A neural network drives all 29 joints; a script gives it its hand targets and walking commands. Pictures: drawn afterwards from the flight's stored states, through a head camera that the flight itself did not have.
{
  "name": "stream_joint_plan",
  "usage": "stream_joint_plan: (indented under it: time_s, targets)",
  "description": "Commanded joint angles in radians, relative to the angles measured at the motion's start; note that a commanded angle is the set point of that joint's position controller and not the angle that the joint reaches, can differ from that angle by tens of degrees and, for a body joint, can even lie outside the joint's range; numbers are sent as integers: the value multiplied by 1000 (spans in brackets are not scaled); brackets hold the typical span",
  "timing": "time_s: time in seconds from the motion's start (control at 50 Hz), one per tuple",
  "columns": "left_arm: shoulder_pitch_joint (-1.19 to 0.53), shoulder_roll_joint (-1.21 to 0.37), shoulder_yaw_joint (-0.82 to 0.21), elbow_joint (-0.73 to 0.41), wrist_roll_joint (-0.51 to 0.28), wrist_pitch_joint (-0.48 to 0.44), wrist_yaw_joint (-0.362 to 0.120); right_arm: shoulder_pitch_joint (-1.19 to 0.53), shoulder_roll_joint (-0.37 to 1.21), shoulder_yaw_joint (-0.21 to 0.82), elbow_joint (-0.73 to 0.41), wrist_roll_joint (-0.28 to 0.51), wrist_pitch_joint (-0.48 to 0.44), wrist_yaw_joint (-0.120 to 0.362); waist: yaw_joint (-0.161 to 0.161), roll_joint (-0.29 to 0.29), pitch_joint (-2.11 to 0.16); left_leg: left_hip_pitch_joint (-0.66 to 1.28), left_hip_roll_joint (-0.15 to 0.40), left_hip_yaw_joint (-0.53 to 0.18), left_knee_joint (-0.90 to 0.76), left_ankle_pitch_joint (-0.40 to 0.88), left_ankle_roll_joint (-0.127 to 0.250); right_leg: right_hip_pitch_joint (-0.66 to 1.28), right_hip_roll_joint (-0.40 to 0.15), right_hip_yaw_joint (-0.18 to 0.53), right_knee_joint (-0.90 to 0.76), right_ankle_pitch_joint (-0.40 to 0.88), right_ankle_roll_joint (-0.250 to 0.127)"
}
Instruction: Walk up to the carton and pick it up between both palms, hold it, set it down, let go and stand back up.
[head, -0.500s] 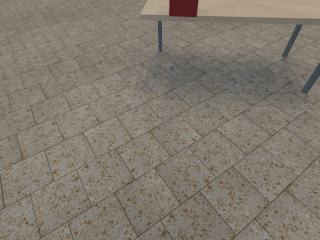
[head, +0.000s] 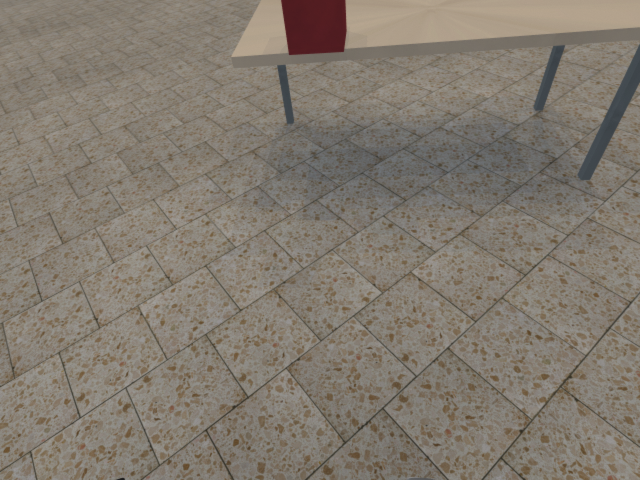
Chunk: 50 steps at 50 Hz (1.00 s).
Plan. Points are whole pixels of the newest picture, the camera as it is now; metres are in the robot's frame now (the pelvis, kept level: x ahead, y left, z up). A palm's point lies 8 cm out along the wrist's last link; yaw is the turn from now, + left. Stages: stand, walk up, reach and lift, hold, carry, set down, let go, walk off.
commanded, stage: walk up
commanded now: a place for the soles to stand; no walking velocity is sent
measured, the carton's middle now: (315, 5) +1.58 +0.08 +0.05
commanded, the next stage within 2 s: none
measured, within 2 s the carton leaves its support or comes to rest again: neither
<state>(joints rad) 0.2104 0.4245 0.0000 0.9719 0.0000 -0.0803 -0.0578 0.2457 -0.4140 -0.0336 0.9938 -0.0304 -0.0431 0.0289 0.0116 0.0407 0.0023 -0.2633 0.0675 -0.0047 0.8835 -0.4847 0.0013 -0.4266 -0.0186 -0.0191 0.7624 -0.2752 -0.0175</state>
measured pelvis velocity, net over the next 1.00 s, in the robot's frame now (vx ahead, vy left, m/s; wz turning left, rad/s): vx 0.46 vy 0.06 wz -0.05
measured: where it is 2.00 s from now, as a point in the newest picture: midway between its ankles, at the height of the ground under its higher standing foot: (329, 307)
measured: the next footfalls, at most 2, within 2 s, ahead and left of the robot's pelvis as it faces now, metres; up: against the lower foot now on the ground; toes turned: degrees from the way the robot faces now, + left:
left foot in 0.48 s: +0.33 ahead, +0.14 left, +0.00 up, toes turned +0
right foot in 0.98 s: +0.64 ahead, -0.03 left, +0.00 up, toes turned -2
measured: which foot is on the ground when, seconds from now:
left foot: up 0.00-0.46, down 0.48-1.00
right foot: down 0.00-0.54, up 0.56-0.96, down 0.98-1.00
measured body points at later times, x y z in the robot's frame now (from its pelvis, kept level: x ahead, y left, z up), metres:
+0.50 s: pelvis +0.21 +0.04 +0.00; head +0.22 +0.04 +0.45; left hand +0.24 +0.37 -0.11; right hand +0.32 -0.27 -0.11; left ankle +0.29 +0.14 -0.71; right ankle +0.07 -0.10 -0.71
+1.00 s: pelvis +0.46 +0.06 -0.01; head +0.50 +0.06 +0.44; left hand +0.61 +0.35 -0.12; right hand +0.42 -0.27 -0.12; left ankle +0.29 +0.14 -0.70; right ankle +0.60 -0.03 -0.71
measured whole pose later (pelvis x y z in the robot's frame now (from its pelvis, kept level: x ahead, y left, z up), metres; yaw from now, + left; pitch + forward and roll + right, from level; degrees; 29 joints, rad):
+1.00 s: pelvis +0.46 +0.06 -0.01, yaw -3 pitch +0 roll +0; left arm 0.20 0.41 0.00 0.86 0.00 -0.07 -0.03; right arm 0.38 -0.41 -0.03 0.93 0.00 -0.07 0.03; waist -0.08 -0.01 0.07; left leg -0.02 -0.04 0.06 0.65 -0.60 0.06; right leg -0.56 0.05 -0.03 0.66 -0.08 -0.05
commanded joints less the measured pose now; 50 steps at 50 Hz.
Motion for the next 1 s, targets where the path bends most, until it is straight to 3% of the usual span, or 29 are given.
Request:
stream_joint_plan:
  time_s: [0.0, 0.02, 0.04, 0.1, 0.18, 0.26, 0.36, 0.4, 0.42, 0.44, 0.46, 0.48, 0.5, 0.52, 0.54, 0.56, 0.58, 0.6, 0.64, 0.68, 0.82, 0.86, 0.88, 0.9, 0.92, 0.94, 0.96, 0.98]
  targets:
    - [4, 328, 135, -66, 10, -31, 39, -53, -263, -89, -85, 19, -5, 22, -3, -160, 163, -458, 15, -77, 324, 147, 39, 147, -318, 673, -672, -679, -99]
    - [19, 309, 128, -62, 9, -36, 38, -46, -240, -87, -82, 23, -5, 27, -5, -154, 174, -406, 14, -74, 295, 193, 34, 100, -260, 566, -660, -587, -71]
    - [40, 296, 126, -53, 12, -40, 36, -54, -220, -89, -84, 24, -5, 32, -1, -164, 187, -385, 16, -71, 273, 219, 29, 88, -232, 511, -656, -538, -58]
    - [64, 284, 120, -49, 7, -49, 36, -79, -210, -88, -96, 22, 5, 44, 5, -161, 202, -389, 7, -64, 221, 293, 4, 126, -200, 436, -676, -463, -43]
    - [97, 287, 117, -54, -1, -55, 39, -143, -219, -87, -118, 24, 5, 47, 29, -130, 225, -462, 18, -87, 156, 325, -15, 228, -233, 413, -674, -413, -70]
    - [139, 287, 114, -52, 0, -55, 42, -233, -207, -79, -154, 27, -7, 47, 64, -125, 245, -517, 29, -88, 13, 291, -22, 368, -240, 353, -625, -207, -119]
    - [167, 294, 108, -63, 5, -40, 50, -330, -171, -64, -211, 18, -34, 50, 101, -190, 193, -454, 24, -13, -239, 116, 3, 516, -256, 239, -446, 303, -187]
    - [70, 306, 106, -91, 8, -33, 54, -230, -179, -77, -183, 20, -43, 49, 34, -220, 138, -297, 10, 7, -330, 115, 31, 467, -265, 199, -363, 390, -165]
    - [-6, 300, 101, -110, 5, -27, 54, -83, -193, -92, -139, 18, -46, 43, -57, -172, 72, -76, -14, 40, -422, 189, 49, 382, -230, 135, -239, 471, -136]
    - [-36, 261, 86, -120, -1, -23, 54, 116, -236, -123, -73, 4, -52, 33, -151, -49, -51, 216, -39, 13, -443, 295, 71, 265, -154, 62, 39, 508, -95]
    - [22, 171, 50, -129, -11, -23, 56, 262, -311, -157, -38, -14, -52, 16, -189, 171, -186, 478, 91, -208, -416, 168, 103, 51, -67, 12, 336, 242, -42]
    - [69, 122, 35, -126, -21, -25, 47, 261, -351, -159, -58, 3, -54, 4, -158, 264, -195, 607, 236, -588, -502, 43, 123, -182, 90, 78, 448, -249, -15]
    - [72, 204, 59, -116, -29, -28, 53, 241, -372, -149, -69, 35, -61, 5, -146, 209, -164, 622, 288, -805, -599, 180, 182, -278, 119, 124, 470, -247, -26]
    - [35, 231, 62, -116, -26, -31, 59, 206, -341, -136, -82, 46, -60, 0, -135, 134, -123, 617, 298, -729, -551, 435, 184, -320, 74, 148, 481, -213, -29]
    - [-6, 228, 56, -121, -28, -35, 58, 193, -300, -121, -94, 50, -62, -10, -129, 99, -102, 558, 264, -580, -519, 711, 115, -307, 41, 170, 466, -143, -28]
    - [-6, 208, 54, -117, -32, -29, 54, 156, -255, -107, -100, 40, -64, -20, -106, 88, -94, 521, 208, -420, -487, 851, 41, -292, 17, 166, 440, -96, -40]
    - [18, 189, 52, -118, -30, -19, 47, 135, -224, -98, -96, 39, -60, -28, -85, 79, -85, 488, 168, -311, -462, 922, -19, -274, 8, 155, 409, -58, -46]
    - [35, 173, 55, -123, -33, -11, 42, 132, -205, -90, -92, 34, -59, -29, -76, 102, -76, 448, 144, -260, -457, 952, -32, -243, 8, 142, 393, -35, -47]
    - [12, 162, 60, -151, -23, 1, 36, 111, -199, -87, -93, 38, -65, -26, -69, 113, -50, 362, 106, -215, -500, 879, -29, -184, 12, 109, 310, 10, -36]
    - [-46, 154, 58, -170, -12, 3, 32, 110, -199, -82, -108, 38, -68, -25, -77, 86, -29, 356, 102, -197, -518, 887, 0, -221, 21, 55, 238, 33, -27]
    - [-230, 142, 52, -242, -6, 4, 15, 137, -213, -78, -128, 33, -57, -20, -99, 48, 165, 243, 63, -136, -582, 723, -1, -244, 30, -60, -105, 128, -17]
    - [-197, 139, 57, -230, -4, -3, 15, 116, -221, -85, -143, 30, -47, -19, -74, 49, 135, 204, 66, -95, -516, 707, 20, -109, 49, -112, -207, 175, -31]
    - [-121, 142, 64, -203, -3, -5, 17, 85, -230, -89, -155, 30, -44, -19, -38, 48, 85, 179, 61, -73, -442, 784, 28, 10, 75, -127, -231, 188, -37]
    - [4, 157, 79, -167, -2, -5, 24, 67, -227, -91, -165, 31, -43, -20, 21, 26, 11, 121, 55, -49, -289, 867, 19, 199, 83, -116, -255, 221, -57]
    - [170, 194, 103, -123, 3, -4, 34, 69, -207, -85, -170, 30, -45, -20, 91, -5, -101, 46, 32, -20, -91, 876, 13, 423, 64, -61, -240, 217, -96]
    - [311, 242, 130, -91, 6, -1, 42, 132, -167, -70, -162, 33, -49, -20, 141, -83, -211, -105, -15, -9, 141, 692, 3, 643, -33, 112, -207, 123, -161]
    - [397, 301, 147, -101, 7, 0, 53, 213, -116, -50, -156, 34, -51, -19, 152, -250, -311, -303, -158, -1, 441, 155, -32, 808, -324, 560, -240, -9, -300]
    - [351, 295, 137, -125, -10, -3, 58, 223, -204, -65, -152, 33, -44, -23, 116, -169, -308, -401, -173, -69, 486, -102, -8, 807, -418, 848, -387, -194, -373]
